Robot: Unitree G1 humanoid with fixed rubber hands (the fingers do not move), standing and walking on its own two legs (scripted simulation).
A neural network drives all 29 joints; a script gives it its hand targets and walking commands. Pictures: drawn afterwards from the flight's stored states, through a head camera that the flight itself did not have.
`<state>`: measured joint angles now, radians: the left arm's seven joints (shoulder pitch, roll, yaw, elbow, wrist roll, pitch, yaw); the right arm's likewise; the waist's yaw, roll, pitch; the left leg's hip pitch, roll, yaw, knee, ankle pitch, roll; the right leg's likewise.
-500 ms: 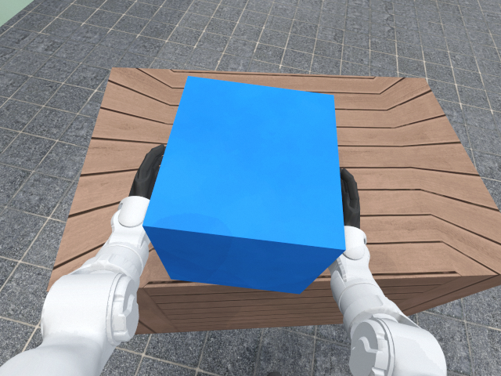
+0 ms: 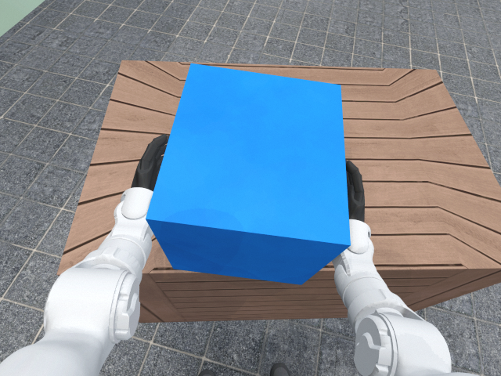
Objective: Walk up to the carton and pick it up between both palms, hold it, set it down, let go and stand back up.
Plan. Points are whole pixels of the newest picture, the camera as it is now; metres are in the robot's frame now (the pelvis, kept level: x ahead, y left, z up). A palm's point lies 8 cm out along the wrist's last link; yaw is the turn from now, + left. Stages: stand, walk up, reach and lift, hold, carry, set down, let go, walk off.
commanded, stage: reach and lift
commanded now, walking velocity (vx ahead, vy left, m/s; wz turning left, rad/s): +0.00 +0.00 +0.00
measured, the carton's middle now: (251, 183) +0.43 -0.02 +0.00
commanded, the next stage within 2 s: none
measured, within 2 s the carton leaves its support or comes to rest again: neither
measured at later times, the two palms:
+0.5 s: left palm (131, 149) +0.43 +0.16 +0.11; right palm (369, 167) +0.38 -0.18 +0.11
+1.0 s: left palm (119, 157) +0.38 +0.16 +0.15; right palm (384, 164) +0.36 -0.19 +0.14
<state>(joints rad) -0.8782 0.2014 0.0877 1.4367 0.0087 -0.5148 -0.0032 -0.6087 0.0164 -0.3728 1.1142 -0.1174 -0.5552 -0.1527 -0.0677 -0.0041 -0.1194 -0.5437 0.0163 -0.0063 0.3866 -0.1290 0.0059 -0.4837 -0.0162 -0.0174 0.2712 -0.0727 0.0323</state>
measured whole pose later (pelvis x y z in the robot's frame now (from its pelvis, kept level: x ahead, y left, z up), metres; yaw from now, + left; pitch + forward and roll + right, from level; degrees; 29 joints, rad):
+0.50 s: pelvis +0.02 +0.01 +0.01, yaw +1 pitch +4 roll -1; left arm -0.68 0.17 0.08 0.91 -0.05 -0.05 0.04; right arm -0.53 -0.07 -0.11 0.74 0.14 -0.10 -0.17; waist -0.09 -0.02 -0.10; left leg -0.24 0.00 -0.01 0.36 -0.18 0.02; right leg -0.18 -0.03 -0.01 0.25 -0.13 0.04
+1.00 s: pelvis +0.00 +0.00 +0.01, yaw +1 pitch -5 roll -1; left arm -0.60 0.04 0.27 0.48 0.16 0.37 0.00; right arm -0.57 -0.09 -0.13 0.64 0.10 0.13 -0.11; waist -0.07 -0.04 0.01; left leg -0.08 0.00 -0.02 0.31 -0.15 0.00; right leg -0.04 -0.03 -0.02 0.25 -0.13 0.03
